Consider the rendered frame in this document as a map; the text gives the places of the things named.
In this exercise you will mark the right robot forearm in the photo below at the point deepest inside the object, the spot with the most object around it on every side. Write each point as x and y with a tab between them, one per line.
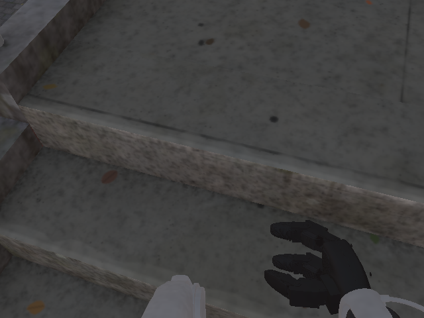
364	303

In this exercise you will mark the robot left thigh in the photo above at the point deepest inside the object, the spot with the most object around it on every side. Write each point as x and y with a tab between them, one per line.
177	299

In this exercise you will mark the left robot shin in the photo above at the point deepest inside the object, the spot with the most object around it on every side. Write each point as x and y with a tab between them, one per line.
180	277

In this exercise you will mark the right robot hand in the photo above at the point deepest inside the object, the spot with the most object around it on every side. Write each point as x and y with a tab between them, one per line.
327	279

